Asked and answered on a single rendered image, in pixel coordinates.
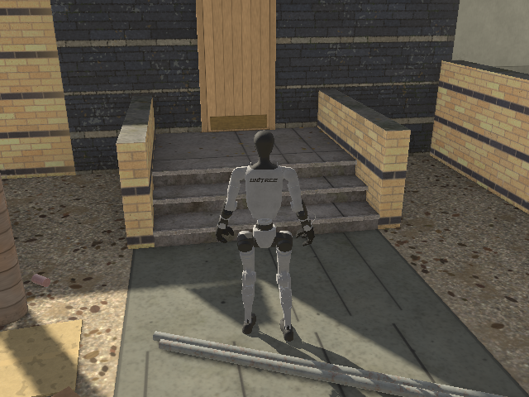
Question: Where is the robot right upper arm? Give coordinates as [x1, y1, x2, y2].
[281, 166, 303, 213]

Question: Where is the left robot forearm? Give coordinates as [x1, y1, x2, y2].
[217, 199, 233, 229]

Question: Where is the robot right hand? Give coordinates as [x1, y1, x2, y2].
[296, 227, 315, 246]

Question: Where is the robot right shin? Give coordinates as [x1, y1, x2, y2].
[279, 273, 292, 330]

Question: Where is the robot left hand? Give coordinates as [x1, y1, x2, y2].
[215, 225, 234, 243]

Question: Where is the robot left upper arm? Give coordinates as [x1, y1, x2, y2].
[224, 166, 247, 211]

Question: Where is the left robot foot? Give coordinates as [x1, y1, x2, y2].
[242, 313, 256, 334]

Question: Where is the right robot forearm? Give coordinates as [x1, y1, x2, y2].
[296, 200, 312, 232]

